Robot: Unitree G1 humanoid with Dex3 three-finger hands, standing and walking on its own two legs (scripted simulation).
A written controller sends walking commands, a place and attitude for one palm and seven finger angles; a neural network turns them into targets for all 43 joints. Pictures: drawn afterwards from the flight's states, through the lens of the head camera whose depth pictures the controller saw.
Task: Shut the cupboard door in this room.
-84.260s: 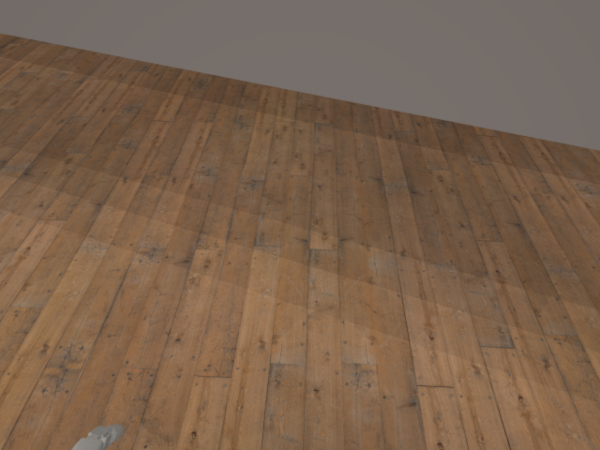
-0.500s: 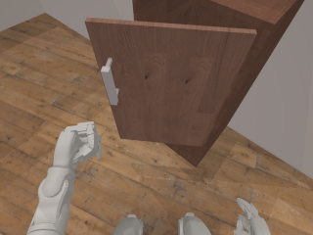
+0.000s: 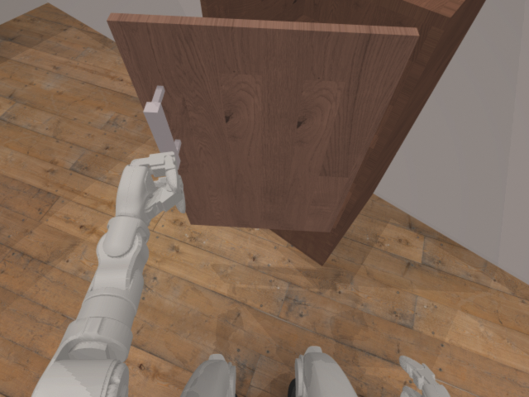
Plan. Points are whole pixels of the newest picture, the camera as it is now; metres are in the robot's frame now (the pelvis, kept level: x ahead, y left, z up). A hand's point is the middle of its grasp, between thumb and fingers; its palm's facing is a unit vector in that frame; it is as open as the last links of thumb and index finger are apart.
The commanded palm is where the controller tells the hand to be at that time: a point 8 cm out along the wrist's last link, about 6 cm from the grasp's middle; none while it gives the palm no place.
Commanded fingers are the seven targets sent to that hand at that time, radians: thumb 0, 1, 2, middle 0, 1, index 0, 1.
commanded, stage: bring the fist close to the handle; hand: left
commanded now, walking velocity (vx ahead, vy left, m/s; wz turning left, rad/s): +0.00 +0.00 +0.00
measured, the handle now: (166, 130) +0.53 +0.16 +0.05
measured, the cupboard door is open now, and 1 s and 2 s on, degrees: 34 31 18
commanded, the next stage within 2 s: push the door shut along its arc in 0.40 s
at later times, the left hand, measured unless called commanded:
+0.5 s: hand (179, 185) +0.42 +0.13 +0.05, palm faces -0.07 -1.00 -0.03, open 3.1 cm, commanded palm +0.39 +0.19 +0.05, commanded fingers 0.00 0.90 0.90 -1.30 -1.50 -1.30 -1.50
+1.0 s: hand (188, 156) +0.47 +0.12 +0.05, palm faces -0.19 -0.98 -0.04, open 3.1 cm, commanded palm +0.46 +0.17 +0.05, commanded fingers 0.00 0.90 0.90 -1.30 -1.50 -1.30 -1.50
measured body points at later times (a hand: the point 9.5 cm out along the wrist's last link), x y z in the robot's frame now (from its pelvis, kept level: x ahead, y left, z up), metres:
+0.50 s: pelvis -0.01 +0.00 +0.00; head +0.09 +0.00 +0.44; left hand +0.41 +0.18 +0.06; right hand +0.08 -0.27 -0.12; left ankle +0.01 +0.11 -0.65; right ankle +0.04 -0.11 -0.65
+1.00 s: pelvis -0.02 +0.00 -0.02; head +0.11 +0.00 +0.42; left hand +0.48 +0.17 +0.06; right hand +0.03 -0.27 -0.14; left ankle +0.01 +0.11 -0.65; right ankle +0.04 -0.11 -0.65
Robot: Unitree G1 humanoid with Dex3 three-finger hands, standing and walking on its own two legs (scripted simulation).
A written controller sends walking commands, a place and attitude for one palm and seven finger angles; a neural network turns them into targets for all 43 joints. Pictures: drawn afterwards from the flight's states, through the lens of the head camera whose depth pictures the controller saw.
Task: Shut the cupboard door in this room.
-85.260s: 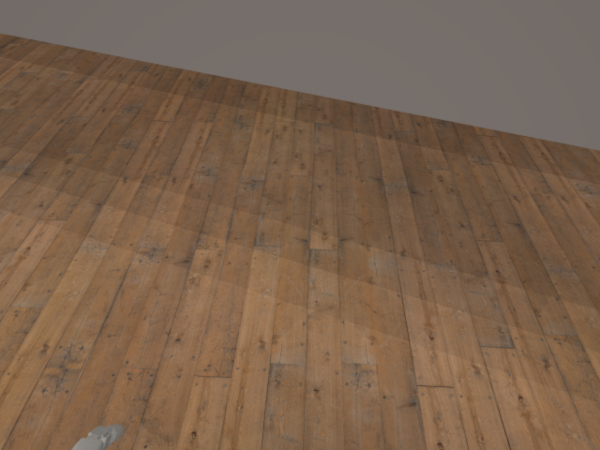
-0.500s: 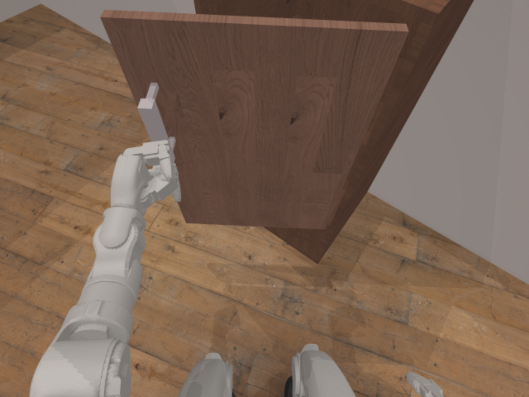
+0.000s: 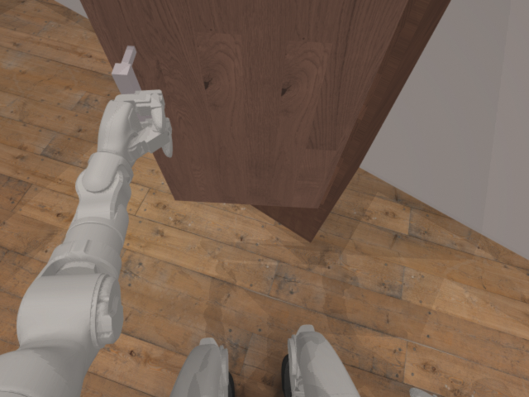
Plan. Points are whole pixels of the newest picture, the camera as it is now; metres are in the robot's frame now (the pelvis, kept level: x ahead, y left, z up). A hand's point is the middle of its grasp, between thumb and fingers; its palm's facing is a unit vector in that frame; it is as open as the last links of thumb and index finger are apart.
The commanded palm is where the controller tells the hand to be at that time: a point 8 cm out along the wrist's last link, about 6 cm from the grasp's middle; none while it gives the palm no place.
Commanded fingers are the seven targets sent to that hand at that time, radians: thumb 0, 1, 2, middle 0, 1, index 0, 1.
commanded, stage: push the door shut along its arc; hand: left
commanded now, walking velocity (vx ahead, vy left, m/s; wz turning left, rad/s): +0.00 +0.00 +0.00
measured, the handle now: (140, 96) +0.56 +0.16 +0.07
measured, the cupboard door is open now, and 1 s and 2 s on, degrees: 31 18 14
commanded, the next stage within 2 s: pull the fist back off the door in 1.06 s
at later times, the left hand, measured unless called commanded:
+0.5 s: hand (184, 103) +0.55 +0.10 +0.07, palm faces -0.30 -0.95 -0.02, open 3.1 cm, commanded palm +0.55 +0.14 +0.06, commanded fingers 0.00 0.90 0.90 -1.30 -1.50 -1.30 -1.50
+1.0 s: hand (209, 78) +0.59 +0.06 +0.07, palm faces -0.40 -0.92 -0.03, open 2.8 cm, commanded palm +0.61 +0.08 +0.06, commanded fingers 0.00 0.90 0.90 -1.30 -1.50 -1.30 -1.50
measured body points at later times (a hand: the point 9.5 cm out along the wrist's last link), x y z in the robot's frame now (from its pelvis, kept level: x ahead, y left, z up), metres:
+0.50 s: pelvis +0.00 +0.00 -0.02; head +0.16 +0.01 +0.40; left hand +0.56 +0.15 +0.07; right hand -0.01 -0.27 -0.12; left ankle +0.02 +0.10 -0.63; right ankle +0.05 -0.11 -0.63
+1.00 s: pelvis +0.00 +0.00 -0.03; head +0.20 +0.01 +0.38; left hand +0.61 +0.11 +0.08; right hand -0.04 -0.26 -0.13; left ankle +0.02 +0.10 -0.63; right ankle +0.05 -0.11 -0.63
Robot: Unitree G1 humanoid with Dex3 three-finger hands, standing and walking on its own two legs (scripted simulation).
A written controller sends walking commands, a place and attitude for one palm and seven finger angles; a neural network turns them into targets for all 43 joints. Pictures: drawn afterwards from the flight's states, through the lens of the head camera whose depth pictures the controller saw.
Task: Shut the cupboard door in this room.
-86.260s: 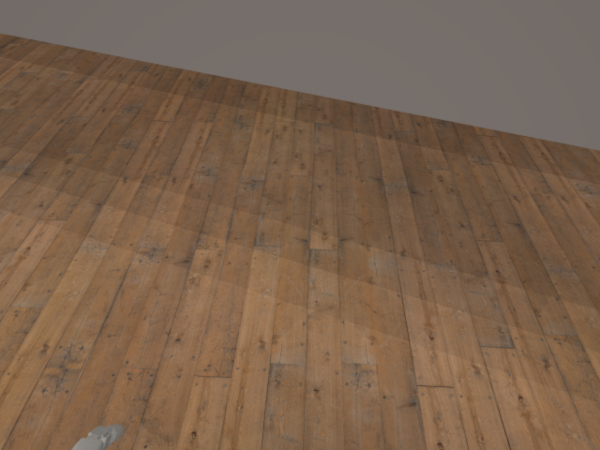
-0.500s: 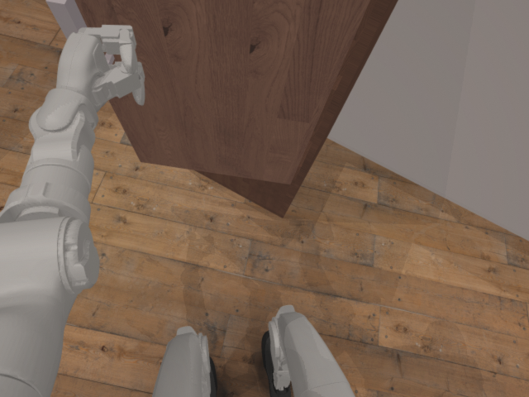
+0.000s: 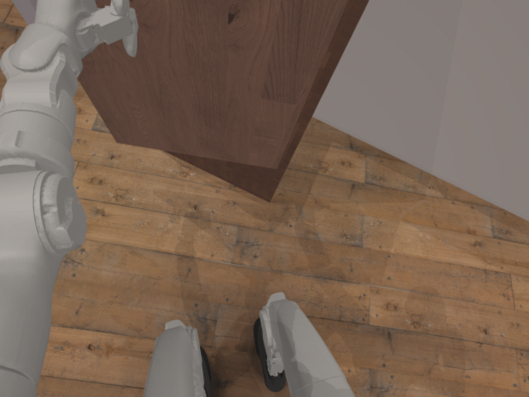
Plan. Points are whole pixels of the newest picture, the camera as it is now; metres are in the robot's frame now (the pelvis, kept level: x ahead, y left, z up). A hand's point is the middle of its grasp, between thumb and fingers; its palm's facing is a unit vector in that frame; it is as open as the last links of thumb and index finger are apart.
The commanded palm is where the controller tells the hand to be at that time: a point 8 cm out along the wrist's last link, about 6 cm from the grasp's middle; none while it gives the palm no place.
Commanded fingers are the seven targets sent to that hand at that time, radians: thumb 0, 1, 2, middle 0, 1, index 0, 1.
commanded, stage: push the door shut along its arc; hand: left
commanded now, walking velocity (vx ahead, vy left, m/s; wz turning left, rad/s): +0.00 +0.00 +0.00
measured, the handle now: out of the picture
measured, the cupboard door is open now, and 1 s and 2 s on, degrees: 18 14 14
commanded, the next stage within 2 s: pull the fist back off the door in 0.06 s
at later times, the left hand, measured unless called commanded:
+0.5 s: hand (153, 33) +0.59 +0.05 +0.08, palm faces -0.02 -1.00 -0.06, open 3.0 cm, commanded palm +0.56 +0.11 +0.09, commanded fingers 0.00 0.90 0.90 -1.30 -1.50 -1.30 -1.50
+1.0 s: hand (135, 80) +0.51 +0.07 +0.09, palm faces -0.02 -1.00 -0.03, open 3.1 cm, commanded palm +0.49 +0.13 +0.09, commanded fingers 0.00 0.90 0.90 -1.30 -1.50 -1.30 -1.50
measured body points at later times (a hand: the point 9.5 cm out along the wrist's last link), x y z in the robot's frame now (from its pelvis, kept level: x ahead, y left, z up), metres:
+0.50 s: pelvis +0.00 -0.01 +0.01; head +0.19 -0.01 +0.43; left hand +0.58 +0.10 +0.09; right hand -0.04 -0.24 -0.10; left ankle +0.02 +0.10 -0.60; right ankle +0.05 -0.11 -0.60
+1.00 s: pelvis +0.01 -0.01 +0.04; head +0.15 +0.00 +0.46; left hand +0.50 +0.13 +0.10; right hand +0.05 -0.28 -0.08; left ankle +0.02 +0.10 -0.60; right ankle +0.05 -0.11 -0.60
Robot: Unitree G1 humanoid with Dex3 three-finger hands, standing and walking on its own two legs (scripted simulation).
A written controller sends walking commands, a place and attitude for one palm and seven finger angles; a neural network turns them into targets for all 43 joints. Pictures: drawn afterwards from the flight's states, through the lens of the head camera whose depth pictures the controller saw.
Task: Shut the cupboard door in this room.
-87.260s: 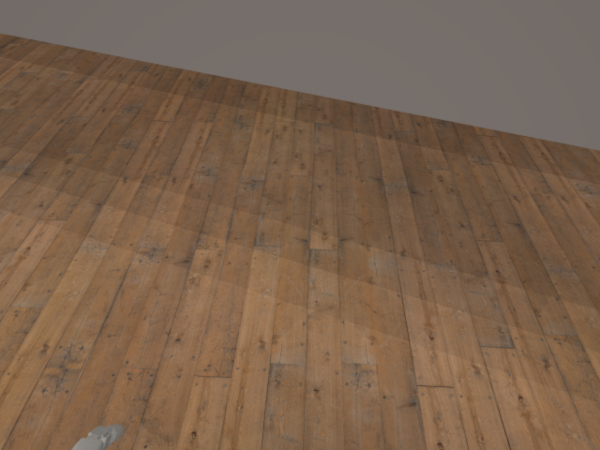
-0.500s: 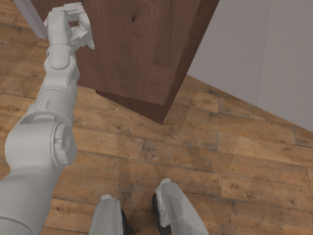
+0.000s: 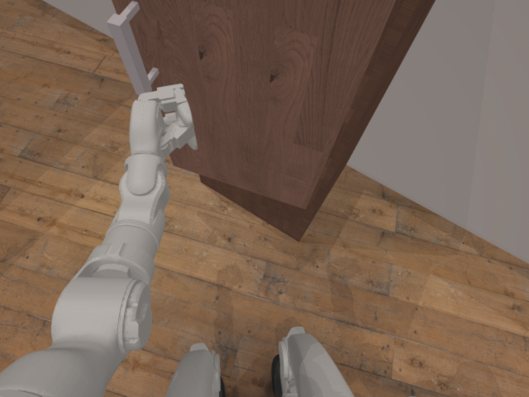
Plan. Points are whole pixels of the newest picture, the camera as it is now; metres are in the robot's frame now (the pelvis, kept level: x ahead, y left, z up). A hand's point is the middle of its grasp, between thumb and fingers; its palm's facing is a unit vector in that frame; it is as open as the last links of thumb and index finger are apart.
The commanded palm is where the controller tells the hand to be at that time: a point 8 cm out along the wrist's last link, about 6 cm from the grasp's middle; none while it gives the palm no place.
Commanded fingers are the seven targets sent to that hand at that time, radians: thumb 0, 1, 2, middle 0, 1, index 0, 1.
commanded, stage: pull the fist back off the door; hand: left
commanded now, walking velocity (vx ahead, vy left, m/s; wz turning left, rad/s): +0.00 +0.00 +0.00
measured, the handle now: (138, 52) +0.66 +0.15 +0.06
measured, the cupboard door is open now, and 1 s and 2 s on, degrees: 14 14 14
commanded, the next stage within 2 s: draw the hand back to the body in 0.04 s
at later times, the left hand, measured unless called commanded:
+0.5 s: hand (131, 149) +0.42 +0.13 +0.12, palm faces -0.01 -1.00 -0.02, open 3.1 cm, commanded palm +0.39 +0.18 +0.12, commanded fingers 0.00 0.90 0.90 -1.30 -1.50 -1.30 -1.50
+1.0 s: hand out of the picture +0.30 +0.21 +0.20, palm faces +0.22 -0.94 -0.25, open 3.6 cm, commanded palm +0.25 +0.26 +0.21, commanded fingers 0.00 0.90 0.90 -0.67 -0.81 -0.67 -0.81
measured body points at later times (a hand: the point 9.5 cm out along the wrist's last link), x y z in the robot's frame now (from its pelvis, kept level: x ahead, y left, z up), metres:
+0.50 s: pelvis +0.02 +0.01 +0.05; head +0.09 +0.00 +0.49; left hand +0.42 +0.18 +0.12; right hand +0.07 -0.24 -0.08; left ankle +0.01 +0.11 -0.64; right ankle +0.04 -0.10 -0.64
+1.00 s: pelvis +0.03 +0.01 +0.10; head +0.02 -0.01 +0.55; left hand +0.28 +0.26 +0.22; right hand +0.24 -0.19 +0.02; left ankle +0.01 +0.11 -0.64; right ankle +0.04 -0.10 -0.64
